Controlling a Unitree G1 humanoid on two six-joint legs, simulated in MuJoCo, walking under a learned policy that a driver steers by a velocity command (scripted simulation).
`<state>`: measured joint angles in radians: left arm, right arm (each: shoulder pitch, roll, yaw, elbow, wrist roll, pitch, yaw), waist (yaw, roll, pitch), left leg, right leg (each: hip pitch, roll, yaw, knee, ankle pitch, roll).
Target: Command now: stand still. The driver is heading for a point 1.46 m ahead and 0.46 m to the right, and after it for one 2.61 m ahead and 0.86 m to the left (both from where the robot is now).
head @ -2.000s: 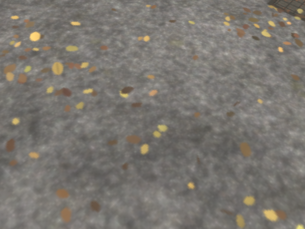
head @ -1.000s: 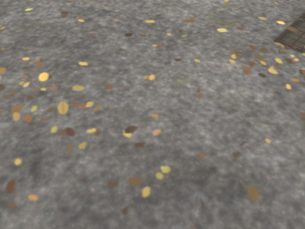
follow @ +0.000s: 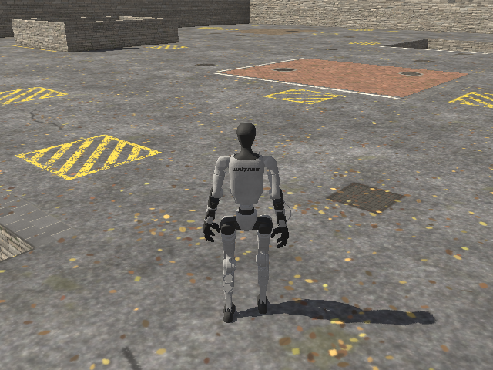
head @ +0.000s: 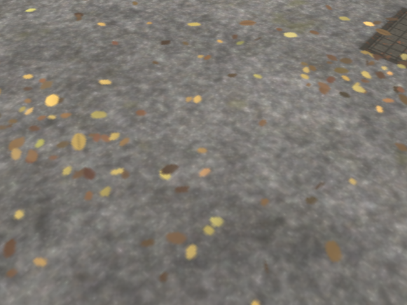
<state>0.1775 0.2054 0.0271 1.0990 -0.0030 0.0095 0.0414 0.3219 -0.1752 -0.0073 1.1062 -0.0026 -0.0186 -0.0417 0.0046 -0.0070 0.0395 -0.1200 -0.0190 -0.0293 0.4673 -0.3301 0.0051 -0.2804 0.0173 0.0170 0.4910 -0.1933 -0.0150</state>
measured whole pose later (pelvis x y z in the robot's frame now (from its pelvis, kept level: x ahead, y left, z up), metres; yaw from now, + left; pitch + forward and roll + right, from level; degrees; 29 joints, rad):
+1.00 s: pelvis +0.31 +0.02 -0.02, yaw +0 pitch +2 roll +0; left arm 0.48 0.23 0.03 1.08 0.00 -0.06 0.01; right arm -0.03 -0.22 -0.04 0.82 0.02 -0.11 0.04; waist 0.05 -0.01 0.05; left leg -0.53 -0.01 0.06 0.59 -0.09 0.07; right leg 0.06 -0.02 0.00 0.62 -0.51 -0.01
